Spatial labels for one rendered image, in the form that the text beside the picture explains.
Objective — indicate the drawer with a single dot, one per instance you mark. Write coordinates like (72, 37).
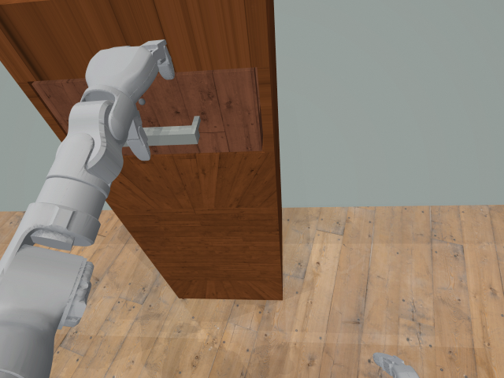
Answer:
(227, 101)

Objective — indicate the left robot forearm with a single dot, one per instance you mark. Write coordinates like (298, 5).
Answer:
(88, 160)

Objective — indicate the handle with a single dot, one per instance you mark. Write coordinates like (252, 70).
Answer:
(173, 135)

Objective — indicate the right robot hand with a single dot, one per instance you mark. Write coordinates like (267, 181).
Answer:
(394, 366)

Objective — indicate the left robot hand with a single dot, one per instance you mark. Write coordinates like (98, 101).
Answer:
(131, 70)

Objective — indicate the left robot upper arm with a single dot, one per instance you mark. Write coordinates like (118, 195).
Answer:
(42, 291)

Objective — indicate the cabinet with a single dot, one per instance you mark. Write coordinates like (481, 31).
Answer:
(211, 223)

